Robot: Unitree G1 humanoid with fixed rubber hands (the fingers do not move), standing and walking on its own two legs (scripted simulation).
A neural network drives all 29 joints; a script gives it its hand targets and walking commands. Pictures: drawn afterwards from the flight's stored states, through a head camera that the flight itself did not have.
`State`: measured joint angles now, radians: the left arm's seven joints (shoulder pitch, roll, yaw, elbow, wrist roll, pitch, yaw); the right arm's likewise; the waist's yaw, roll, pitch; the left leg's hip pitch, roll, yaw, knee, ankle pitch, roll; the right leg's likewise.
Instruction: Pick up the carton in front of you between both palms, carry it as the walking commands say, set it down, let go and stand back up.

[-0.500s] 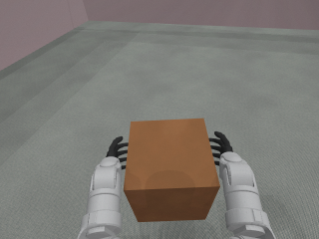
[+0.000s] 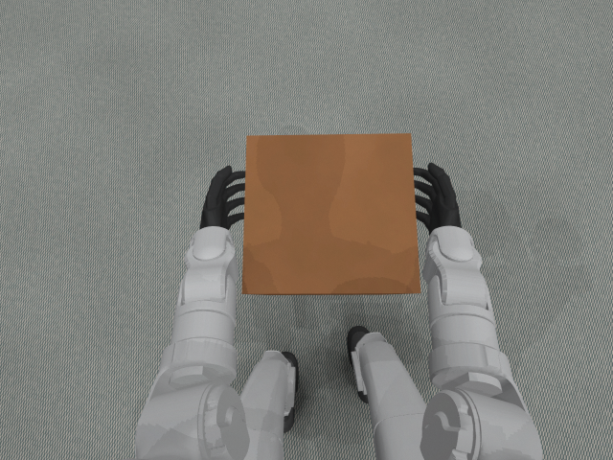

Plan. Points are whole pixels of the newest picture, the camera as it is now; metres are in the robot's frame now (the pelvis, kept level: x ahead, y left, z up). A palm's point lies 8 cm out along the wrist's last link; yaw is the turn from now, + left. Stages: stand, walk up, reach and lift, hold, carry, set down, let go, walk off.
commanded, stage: set down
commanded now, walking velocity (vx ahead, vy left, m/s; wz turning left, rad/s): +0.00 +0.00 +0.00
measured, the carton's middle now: (326, 229) +0.39 -0.03 -0.16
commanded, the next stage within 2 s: none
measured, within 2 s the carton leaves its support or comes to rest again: rests again in 1.92 s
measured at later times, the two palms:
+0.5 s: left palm (248, 209) +0.45 +0.10 -0.21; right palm (422, 218) +0.40 -0.20 -0.21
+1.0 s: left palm (269, 208) +0.50 +0.08 -0.37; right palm (407, 229) +0.42 -0.21 -0.37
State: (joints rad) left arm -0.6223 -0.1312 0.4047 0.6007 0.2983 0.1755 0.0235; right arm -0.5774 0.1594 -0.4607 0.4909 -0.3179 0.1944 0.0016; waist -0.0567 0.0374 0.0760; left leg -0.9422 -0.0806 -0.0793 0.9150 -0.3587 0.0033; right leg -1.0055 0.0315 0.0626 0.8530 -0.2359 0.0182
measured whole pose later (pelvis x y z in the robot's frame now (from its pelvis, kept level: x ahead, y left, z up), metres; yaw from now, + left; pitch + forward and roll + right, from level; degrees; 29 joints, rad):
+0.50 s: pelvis -0.02 +0.00 -0.13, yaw +1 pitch +44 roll +1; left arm -0.90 -0.04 0.39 0.73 0.23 0.23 0.06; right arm -0.81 0.11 -0.55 0.54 -0.27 0.26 -0.02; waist -0.09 0.05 -0.19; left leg -1.69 -0.13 -0.06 1.45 -0.52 -0.01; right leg -1.76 0.06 0.09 1.39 -0.39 0.05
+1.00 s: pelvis -0.05 +0.00 -0.25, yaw +2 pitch +47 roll +1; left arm -1.30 0.14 0.30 0.95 0.17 0.26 0.06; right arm -1.09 0.04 -0.59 0.59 -0.21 0.29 -0.09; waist -0.12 0.05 -0.01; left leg -2.10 -0.17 -0.05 1.87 -0.58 -0.04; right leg -2.17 0.09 0.08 1.79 -0.43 0.07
